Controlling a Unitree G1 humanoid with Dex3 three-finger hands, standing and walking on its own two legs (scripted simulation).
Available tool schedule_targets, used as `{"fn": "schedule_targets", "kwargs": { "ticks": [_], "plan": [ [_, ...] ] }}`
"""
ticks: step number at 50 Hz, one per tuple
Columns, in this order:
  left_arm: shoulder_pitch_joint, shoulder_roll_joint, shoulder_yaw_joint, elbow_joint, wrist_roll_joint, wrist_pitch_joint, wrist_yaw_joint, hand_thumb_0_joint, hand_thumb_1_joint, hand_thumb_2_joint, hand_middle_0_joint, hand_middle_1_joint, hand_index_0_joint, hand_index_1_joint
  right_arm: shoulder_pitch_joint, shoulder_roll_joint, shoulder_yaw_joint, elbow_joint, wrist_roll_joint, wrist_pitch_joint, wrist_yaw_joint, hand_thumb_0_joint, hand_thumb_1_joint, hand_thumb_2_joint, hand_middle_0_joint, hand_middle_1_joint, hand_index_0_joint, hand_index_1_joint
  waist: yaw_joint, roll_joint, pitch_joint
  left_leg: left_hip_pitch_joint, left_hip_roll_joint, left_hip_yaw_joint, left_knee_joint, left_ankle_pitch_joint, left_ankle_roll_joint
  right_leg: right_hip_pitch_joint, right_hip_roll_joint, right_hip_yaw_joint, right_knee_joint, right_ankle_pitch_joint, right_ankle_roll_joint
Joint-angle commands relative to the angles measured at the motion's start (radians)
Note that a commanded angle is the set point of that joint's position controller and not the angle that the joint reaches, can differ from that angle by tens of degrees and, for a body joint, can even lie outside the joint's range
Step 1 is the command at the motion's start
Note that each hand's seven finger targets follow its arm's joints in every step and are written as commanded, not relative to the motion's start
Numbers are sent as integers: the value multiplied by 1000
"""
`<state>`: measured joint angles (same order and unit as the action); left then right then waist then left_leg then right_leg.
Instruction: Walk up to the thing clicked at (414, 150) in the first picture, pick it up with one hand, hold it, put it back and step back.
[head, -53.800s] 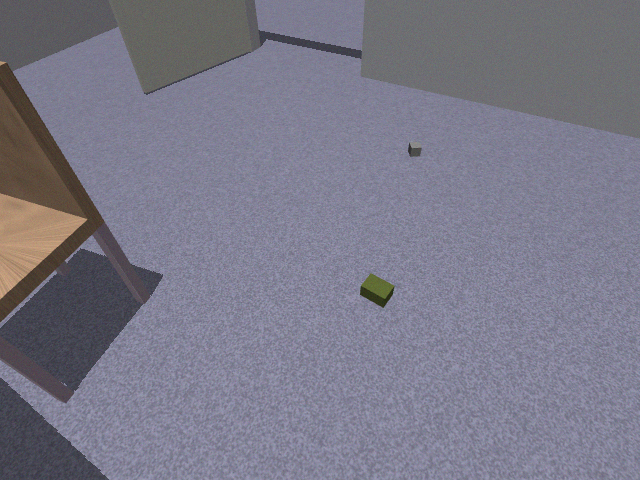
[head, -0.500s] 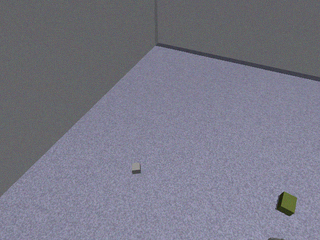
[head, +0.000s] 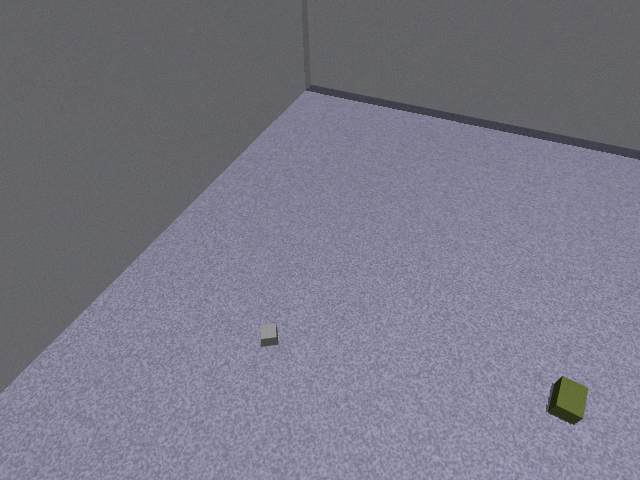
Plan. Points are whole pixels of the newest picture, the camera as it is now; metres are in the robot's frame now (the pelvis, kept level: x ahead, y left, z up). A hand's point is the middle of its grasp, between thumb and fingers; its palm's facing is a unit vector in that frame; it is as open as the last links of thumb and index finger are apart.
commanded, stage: stand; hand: left
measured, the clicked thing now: (269, 334) +0.73 +0.21 -0.75
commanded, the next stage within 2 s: walk up in 0.26 s
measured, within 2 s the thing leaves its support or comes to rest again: neither
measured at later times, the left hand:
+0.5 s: hand out of the picture +0.06 +0.31 -0.16, palm faces +0.04 -0.94 -0.34, open 7.4 cm
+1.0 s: hand (165, 393) +0.30 +0.28 -0.16, palm faces -0.07 -0.93 -0.37, open 7.4 cm
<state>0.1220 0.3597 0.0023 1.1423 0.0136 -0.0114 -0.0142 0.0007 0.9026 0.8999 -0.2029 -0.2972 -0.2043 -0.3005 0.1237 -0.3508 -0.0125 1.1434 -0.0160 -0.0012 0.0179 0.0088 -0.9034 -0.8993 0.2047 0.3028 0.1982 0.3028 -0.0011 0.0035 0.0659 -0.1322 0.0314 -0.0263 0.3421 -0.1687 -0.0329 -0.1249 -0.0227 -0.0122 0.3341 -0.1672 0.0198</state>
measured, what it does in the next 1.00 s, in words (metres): walks ahead: left foot, then right foot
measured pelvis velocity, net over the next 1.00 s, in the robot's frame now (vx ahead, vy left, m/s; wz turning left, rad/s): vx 0.21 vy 0.01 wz -0.01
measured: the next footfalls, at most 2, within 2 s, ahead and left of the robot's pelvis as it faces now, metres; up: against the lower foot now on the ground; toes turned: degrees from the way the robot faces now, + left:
left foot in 0.50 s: +0.13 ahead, +0.16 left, +0.00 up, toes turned +5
right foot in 0.96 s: +0.34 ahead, -0.11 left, +0.00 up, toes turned -4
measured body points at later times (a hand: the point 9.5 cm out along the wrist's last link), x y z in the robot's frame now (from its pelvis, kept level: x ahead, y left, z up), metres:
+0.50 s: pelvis +0.04 +0.03 -0.01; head +0.05 +0.04 +0.44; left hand +0.06 +0.35 -0.14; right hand +0.12 -0.30 -0.12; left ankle +0.08 +0.15 -0.74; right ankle +0.01 -0.13 -0.75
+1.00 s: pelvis +0.21 +0.01 -0.03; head +0.23 +0.00 +0.42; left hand +0.31 +0.33 -0.13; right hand +0.22 -0.31 -0.16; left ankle +0.09 +0.16 -0.74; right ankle +0.30 -0.10 -0.75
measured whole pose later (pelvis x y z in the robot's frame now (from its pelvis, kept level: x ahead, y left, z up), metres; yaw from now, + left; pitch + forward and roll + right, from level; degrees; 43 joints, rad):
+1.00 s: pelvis +0.21 +0.01 -0.03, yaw -1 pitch -4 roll +0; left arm 0.21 0.38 0.08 0.90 0.03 -0.02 -0.08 0.00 0.90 0.90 -0.20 -0.30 -0.20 -0.30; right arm 0.35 -0.40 -0.06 0.88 -0.01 -0.05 0.02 0.01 -0.90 -0.90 0.21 0.30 0.20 0.30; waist -0.03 0.04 0.12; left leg -0.05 0.09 0.06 0.69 -0.48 0.00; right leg -0.37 -0.02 -0.05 0.62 -0.18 -0.03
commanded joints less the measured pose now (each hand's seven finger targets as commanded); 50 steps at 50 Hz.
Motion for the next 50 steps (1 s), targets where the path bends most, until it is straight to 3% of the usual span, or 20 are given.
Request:
{"fn": "schedule_targets", "kwargs": {
  "ticks": [1, 12, 13, 14, 16, 18, 20, 22, 25, 26, 27, 29, 31, 33, 37, 43, 46, 47, 48, 50],
  "plan": [
    [-46, 216, 37, -66, -7, -27, 17, 0, 900, 900, -200, -300, -200, -300, -37, -215, -33, -68, 5, -26, -16, 0, -900, -900, 200, 300, 200, 300, -2, -3, -91, -2, 90, -74, -50, 86, 46, 28, -111, 86, -56, 76, -34],
    [-44, 217, 34, -66, -8, -22, 18, 0, 900, 900, -200, -300, -200, -300, -39, -210, -22, -70, 8, -25, -18, 0, -900, -900, 200, 300, 200, 300, 2, 10, -57, -15, 88, -76, -68, 78, 38, 15, -103, 77, -58, 55, -31],
    [21, 267, 90, -110, 9, -28, -4, 0, 900, 900, -200, -300, -200, -300, 21, -281, -75, -114, -4, -34, 0, 0, -900, -900, 200, 300, 200, 300, 6, -1, -159, -17, 39, -61, 4, -372, 101, 71, -52, 65, -4, -377, -77],
    [61, 277, 100, -101, 18, -27, -10, 0, 900, 900, -200, -300, -200, -300, 17, -286, -82, -120, -15, -32, 7, 0, -900, -900, 200, 300, 200, 300, 29, 0, -84, -144, 41, -82, 28, -536, 108, 49, -70, 113, 1, -549, -99],
    [109, 302, 121, -108, 24, -26, -15, 0, 900, 900, -200, -300, -200, -300, -62, -249, -78, -169, -23, -29, 16, 0, -900, -900, 200, 300, 200, 300, 70, -93, 41, -369, -20, 6, 193, -462, 74, 68, -170, 271, -120, -671, -151],
    [116, 341, 144, -145, 29, -40, -8, 0, 900, 900, -200, -300, -200, -300, -71, -237, -89, -202, -27, -37, 16, 0, -900, -900, 200, 300, 200, 300, 89, -151, 112, -496, 34, 3, 445, -284, 49, 102, -352, 426, -227, -500, -260],
    [125, 317, 143, -166, 29, -46, -9, 0, 900, 900, -200, -300, -200, -300, -54, -228, -94, -216, -19, -55, 21, 0, -900, -900, 200, 300, 200, 300, 78, -109, 65, -479, 62, -13, 380, -292, 61, 176, -324, 359, -173, -227, -274],
    [60, 300, 140, -204, 32, -43, -16, 0, 900, 900, -200, -300, -200, -300, 7, -218, -101, -223, -18, -61, 34, 0, -900, -900, 200, 300, 200, 300, 33, -130, 2, -291, 61, -6, 298, -291, 67, 68, -250, 238, -146, -278, -226],
    [-66, 240, 115, -274, 30, -21, -32, 0, 900, 900, -200, -300, -200, -300, 312, -242, -145, -135, -23, -70, 21, 0, -900, -900, 200, 300, 200, 300, -138, -33, -56, 263, -11, 50, 65, -48, 58, -347, -88, 31, 212, -349, -122],
    [-16, 148, 88, -293, 25, -17, -34, 0, 900, 900, -200, -300, -200, -300, 412, -324, -173, -126, -37, -76, 2, 0, -900, -900, 200, 300, 200, 300, -173, 249, -75, 363, 140, -196, -87, -223, 62, -511, 51, -54, 555, -416, -85],
    [63, 138, 82, -281, 14, -8, -25, 0, 900, 900, -200, -300, -200, -300, 357, -391, -176, -166, -47, -83, -8, 0, -900, -900, 200, 300, 200, 300, -122, 268, -58, 268, 327, -568, -209, -492, 106, -621, 123, 75, 736, -434, -65],
    [105, 267, 107, -253, 1, -2, -21, 0, 900, 900, -200, -300, -200, -300, 152, -408, -170, -237, -17, -80, -6, 0, -900, -900, 200, 300, 200, 300, -43, 137, 56, -32, 373, -556, -252, -696, 214, -495, -8, 195, 753, -297, -83],
    [182, 272, 114, -216, -7, -9, -29, 0, 900, 900, -200, -300, -200, -300, 76, -313, -133, -277, -14, -88, -4, 0, -900, -900, 200, 300, 200, 300, 19, 133, 73, 2, 266, -320, -186, -465, 197, -471, -27, 182, 710, -191, -65],
    [200, 263, 115, -200, 0, -13, -35, 0, 900, 900, -200, -300, -200, -300, 138, -285, -129, -283, -8, -101, -3, 0, -900, -900, 200, 300, 200, 300, -2, 120, 59, 19, 233, -202, -161, -249, 193, -448, -27, 155, 658, -133, -45],
    [122, 243, 107, -259, 8, -12, -53, 0, 900, 900, -200, -300, -200, -300, 193, -303, -133, -294, -2, -107, -2, 0, -900, -900, 200, 300, 200, 300, -30, 119, 93, 10, 240, -125, -184, -138, 222, -432, -42, 116, 509, -76, -10],
    [40, 211, 103, -313, 13, -25, -71, 0, 900, 900, -200, -300, -200, -300, 209, -307, -126, -336, 2, -95, 1, 0, -900, -900, 200, 300, 200, 300, -42, 125, 62, -1, 198, -2, -57, 91, 207, -282, -36, -20, 287, -8, -42],
    [77, 201, 111, -315, 12, -33, -65, 0, 900, 900, -200, -300, -200, -300, 233, -305, -122, -354, 3, -85, -7, 0, -900, -900, 200, 300, 200, 300, -16, 98, 18, -10, 193, 11, 84, 255, 187, -153, 3, -62, 228, -32, -68],
    [171, 218, 126, -298, 10, -39, -56, 0, 900, 900, -200, -300, -200, -300, 230, -290, -114, -367, 7, -84, -8, 0, -900, -900, 200, 300, 200, 300, 42, 48, -40, -37, 169, 33, 235, 354, 164, -12, 13, -52, 188, -19, -86],
    [272, 264, 146, -276, 12, -48, -46, 0, 900, 900, -200, -300, -200, -300, 258, -245, -97, -375, 12, -84, -10, 0, -900, -900, 200, 300, 200, 300, 86, -77, -120, -93, 104, 79, 456, 310, 136, 139, 9, -31, 145, -34, -109],
    [343, 373, 173, -293, -1, -49, -30, 0, 900, 900, -200, -300, -200, -300, 311, -221, -79, -394, 27, -78, -19, 0, -900, -900, 200, 300, 200, 300, 101, -303, -150, -433, -91, 72, 826, -363, 74, 284, -364, 616, -45, -88, -275]
  ]
}}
